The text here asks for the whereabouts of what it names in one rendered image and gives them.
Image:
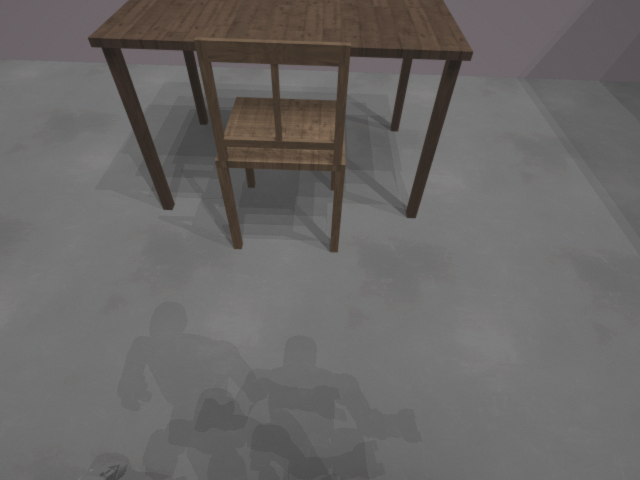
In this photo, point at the table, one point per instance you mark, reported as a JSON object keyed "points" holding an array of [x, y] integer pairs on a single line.
{"points": [[408, 29]]}

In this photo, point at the chair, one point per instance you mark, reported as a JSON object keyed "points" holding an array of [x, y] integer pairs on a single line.
{"points": [[274, 133]]}

